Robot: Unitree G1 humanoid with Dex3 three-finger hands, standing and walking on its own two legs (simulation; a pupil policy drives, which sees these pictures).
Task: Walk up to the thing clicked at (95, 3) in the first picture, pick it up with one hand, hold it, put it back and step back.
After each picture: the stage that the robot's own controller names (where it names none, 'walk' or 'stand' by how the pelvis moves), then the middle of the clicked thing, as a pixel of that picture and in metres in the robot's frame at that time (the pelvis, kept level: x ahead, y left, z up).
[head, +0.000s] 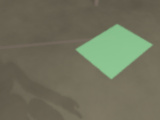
stand; (96, 1) +2.31 -0.20 -0.72
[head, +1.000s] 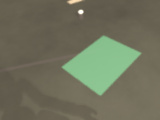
walk; (81, 14) +2.18 +0.20 -0.70
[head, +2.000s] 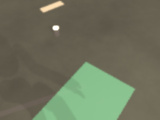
walk; (56, 31) +1.51 +0.41 -0.72
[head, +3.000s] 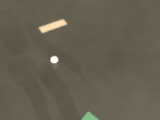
walk; (54, 62) +1.00 +0.33 -0.71
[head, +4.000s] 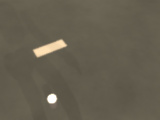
walk; (52, 101) +0.60 +0.24 -0.69
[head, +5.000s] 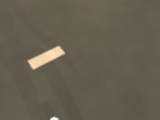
stand; out of the picture +0.38 +0.19 -0.69
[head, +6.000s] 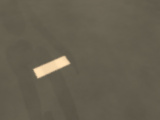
stand; out of the picture +0.35 +0.19 -0.72
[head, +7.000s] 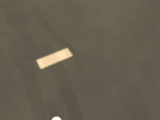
stand; out of the picture +0.40 +0.18 -0.71
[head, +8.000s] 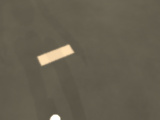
stand; out of the picture +0.39 +0.19 -0.71
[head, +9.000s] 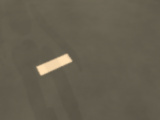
stand; out of the picture +0.39 +0.20 -0.72
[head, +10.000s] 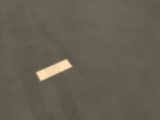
stand; out of the picture +0.38 +0.21 -0.72
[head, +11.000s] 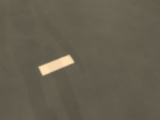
stand; out of the picture +0.39 +0.19 -0.73
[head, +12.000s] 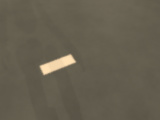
stand; out of the picture +0.39 +0.19 -0.73
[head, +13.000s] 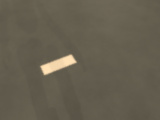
go down; out of the picture +0.38 +0.19 -0.73
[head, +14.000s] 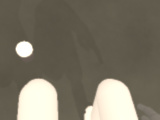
go down; (25, 52) +0.47 +0.22 -0.35
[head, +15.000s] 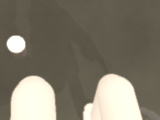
approach; (18, 48) +0.47 +0.24 -0.30
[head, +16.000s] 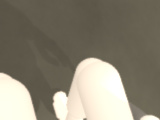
close in; out of the picture +0.45 +0.29 -0.22
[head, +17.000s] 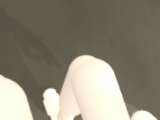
close; out of the picture +0.45 +0.30 -0.22
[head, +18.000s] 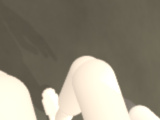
lift; out of the picture +0.40 +0.26 -0.23
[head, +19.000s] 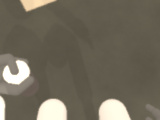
lift; (23, 79) +0.33 +0.20 -0.03
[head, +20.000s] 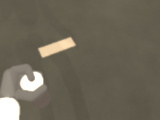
hold; (36, 90) +0.31 +0.17 -0.01
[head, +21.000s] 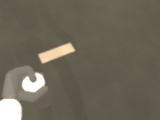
hold; (38, 91) +0.32 +0.16 -0.01
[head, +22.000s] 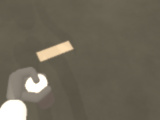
crouch; (41, 92) +0.32 +0.15 -0.02
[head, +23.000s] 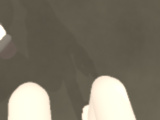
lower; (0, 42) +0.46 +0.23 -0.11
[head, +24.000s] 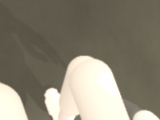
lower; out of the picture +0.43 +0.29 -0.23
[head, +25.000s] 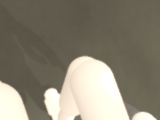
lower; out of the picture +0.43 +0.29 -0.23
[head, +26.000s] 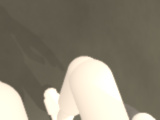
lower; out of the picture +0.43 +0.29 -0.23
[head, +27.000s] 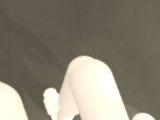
lower; out of the picture +0.43 +0.29 -0.23
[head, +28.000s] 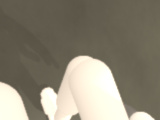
open; out of the picture +0.43 +0.28 -0.23
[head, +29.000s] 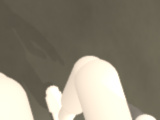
stand; out of the picture +0.42 +0.27 -0.23
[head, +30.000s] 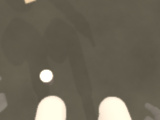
walk; (47, 78) +0.44 +0.19 -0.47
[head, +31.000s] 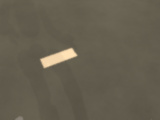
stand; out of the picture +0.38 +0.16 -0.66
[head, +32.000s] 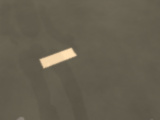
stand; out of the picture +0.38 +0.18 -0.67
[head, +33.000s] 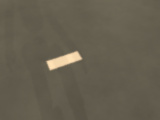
stand; out of the picture +0.38 +0.15 -0.72
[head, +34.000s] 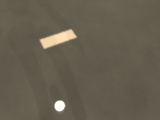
walk; (60, 107) +0.44 +0.12 -0.70
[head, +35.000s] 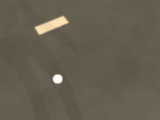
walk; (58, 81) +0.65 +0.19 -0.69
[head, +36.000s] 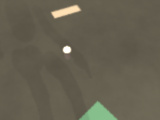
walk; (67, 53) +1.00 +0.18 -0.69
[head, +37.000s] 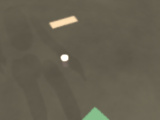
stand; (64, 61) +1.03 +0.19 -0.71
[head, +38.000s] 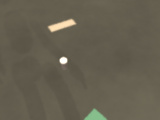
stand; (63, 63) +1.03 +0.20 -0.73
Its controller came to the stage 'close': yes
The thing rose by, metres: 0.70
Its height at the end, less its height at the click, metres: +0.00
